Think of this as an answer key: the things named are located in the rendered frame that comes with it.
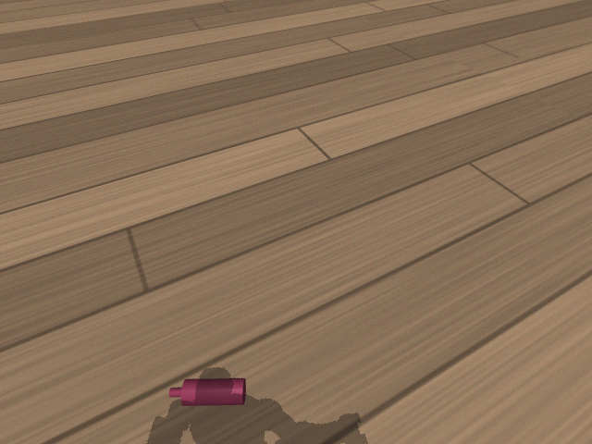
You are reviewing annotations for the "bottle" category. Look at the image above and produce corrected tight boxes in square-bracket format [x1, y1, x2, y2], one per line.
[169, 378, 246, 406]

